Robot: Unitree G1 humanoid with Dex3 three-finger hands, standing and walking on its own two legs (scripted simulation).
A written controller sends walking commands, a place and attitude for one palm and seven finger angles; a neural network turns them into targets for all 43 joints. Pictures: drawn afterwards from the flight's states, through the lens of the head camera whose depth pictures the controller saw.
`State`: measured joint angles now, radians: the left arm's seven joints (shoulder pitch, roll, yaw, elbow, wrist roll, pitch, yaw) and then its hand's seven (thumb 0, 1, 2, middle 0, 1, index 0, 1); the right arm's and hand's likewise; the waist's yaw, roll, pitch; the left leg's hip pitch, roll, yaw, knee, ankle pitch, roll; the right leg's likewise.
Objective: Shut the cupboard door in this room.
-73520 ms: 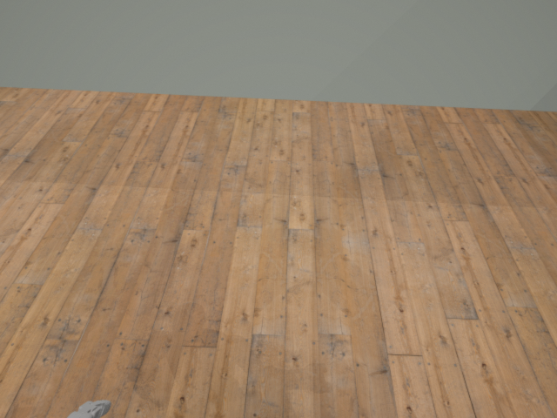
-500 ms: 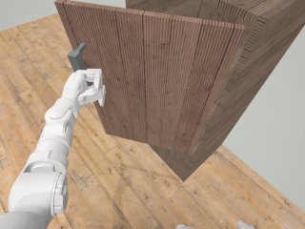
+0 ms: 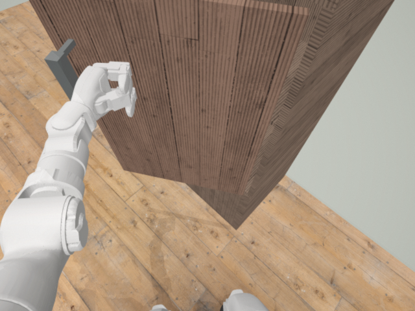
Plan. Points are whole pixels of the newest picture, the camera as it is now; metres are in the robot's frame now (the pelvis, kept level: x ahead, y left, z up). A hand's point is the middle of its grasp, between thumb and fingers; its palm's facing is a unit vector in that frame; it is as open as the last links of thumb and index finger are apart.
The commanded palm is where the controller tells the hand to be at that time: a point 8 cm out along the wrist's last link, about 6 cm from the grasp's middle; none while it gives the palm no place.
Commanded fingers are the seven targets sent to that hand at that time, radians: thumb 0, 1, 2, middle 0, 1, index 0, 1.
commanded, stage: push the door shut along its arc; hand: left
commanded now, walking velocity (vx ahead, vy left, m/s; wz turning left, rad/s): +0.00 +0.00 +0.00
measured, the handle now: (80, 83) +0.54 +0.19 +0.12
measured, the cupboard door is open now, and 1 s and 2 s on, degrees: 31 19 19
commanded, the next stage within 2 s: pull the fist back off the door in 0.32 s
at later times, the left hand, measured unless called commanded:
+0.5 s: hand (142, 77) +0.53 +0.07 +0.13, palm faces -0.30 -0.95 +0.10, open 3.3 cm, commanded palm +0.52 +0.11 +0.12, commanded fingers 0.00 0.90 0.90 -1.30 -1.50 -1.30 -1.50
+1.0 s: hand (142, 100) +0.48 +0.07 +0.12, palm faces +0.02 -1.00 -0.01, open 3.1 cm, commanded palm +0.44 +0.11 +0.12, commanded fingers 0.00 0.90 0.90 -1.30 -1.50 -1.30 -1.50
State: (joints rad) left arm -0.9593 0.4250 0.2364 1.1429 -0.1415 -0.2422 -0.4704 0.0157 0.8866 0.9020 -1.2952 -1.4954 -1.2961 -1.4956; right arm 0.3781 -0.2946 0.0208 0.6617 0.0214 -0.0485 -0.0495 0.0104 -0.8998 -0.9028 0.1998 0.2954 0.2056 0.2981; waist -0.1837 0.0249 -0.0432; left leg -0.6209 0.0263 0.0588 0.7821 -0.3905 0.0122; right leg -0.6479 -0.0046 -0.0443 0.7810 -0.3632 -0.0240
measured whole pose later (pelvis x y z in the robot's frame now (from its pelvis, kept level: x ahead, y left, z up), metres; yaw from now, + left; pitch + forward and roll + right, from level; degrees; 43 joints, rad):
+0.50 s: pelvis +0.00 +0.00 -0.01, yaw +1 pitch +18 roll -1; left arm -1.18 0.39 0.27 1.25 -0.16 -0.17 -0.33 0.04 0.92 0.94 -1.30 -1.50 -1.30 -1.50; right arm 0.39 -0.30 0.01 0.69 0.00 -0.08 -0.03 0.01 -0.90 -0.90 0.20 0.30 0.21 0.30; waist -0.21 0.04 -0.06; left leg -0.77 0.03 0.03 0.87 -0.42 0.01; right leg -0.78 0.00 -0.07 0.84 -0.38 -0.03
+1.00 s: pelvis +0.01 +0.00 +0.01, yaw -1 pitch +12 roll +0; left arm -0.77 0.15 0.20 0.95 -0.07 -0.29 0.09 0.02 0.90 0.90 -1.30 -1.50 -1.30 -1.50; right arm 0.39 -0.26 -0.02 0.66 0.01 0.00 0.05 0.01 -0.90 -0.90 0.20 0.30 0.20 0.30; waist -0.11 0.04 -0.10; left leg -0.55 0.04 0.07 0.74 -0.39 0.00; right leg -0.58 0.01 -0.03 0.74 -0.36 -0.03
